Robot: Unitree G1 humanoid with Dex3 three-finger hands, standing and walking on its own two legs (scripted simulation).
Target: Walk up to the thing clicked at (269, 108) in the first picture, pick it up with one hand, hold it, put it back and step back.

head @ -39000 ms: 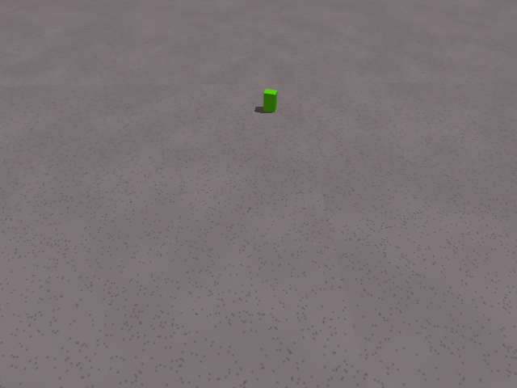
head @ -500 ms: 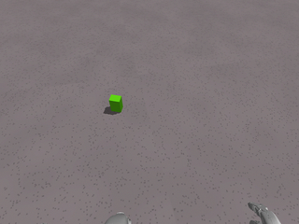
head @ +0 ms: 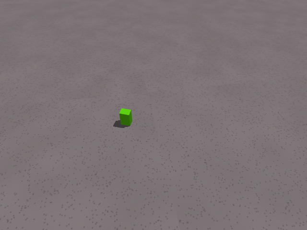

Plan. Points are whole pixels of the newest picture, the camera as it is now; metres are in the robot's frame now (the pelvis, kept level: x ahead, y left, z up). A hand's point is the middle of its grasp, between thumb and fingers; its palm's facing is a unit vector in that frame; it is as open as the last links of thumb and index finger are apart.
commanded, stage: step back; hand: left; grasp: from the side
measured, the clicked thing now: (125, 117) +1.11 +0.22 -0.70
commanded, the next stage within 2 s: stand in 0.68 s
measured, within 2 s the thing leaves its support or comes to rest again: neither
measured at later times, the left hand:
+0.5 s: hand out of the picture +0.12 +0.29 -0.15, palm faces +0.02 -0.94 -0.35, open 7.4 cm
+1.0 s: hand out of the picture +0.14 +0.26 -0.14, palm faces -0.02 -0.94 -0.33, open 7.4 cm
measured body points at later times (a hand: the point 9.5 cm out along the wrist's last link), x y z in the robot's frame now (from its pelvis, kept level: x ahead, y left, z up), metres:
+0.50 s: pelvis +0.04 +0.02 +0.00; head +0.06 +0.03 +0.45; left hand +0.12 +0.33 -0.13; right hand +0.15 -0.27 -0.12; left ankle +0.06 +0.14 -0.73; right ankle +0.03 -0.12 -0.73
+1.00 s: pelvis +0.04 +0.01 +0.02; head +0.06 +0.01 +0.47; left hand +0.14 +0.31 -0.11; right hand +0.14 -0.29 -0.11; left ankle +0.06 +0.14 -0.73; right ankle +0.03 -0.12 -0.73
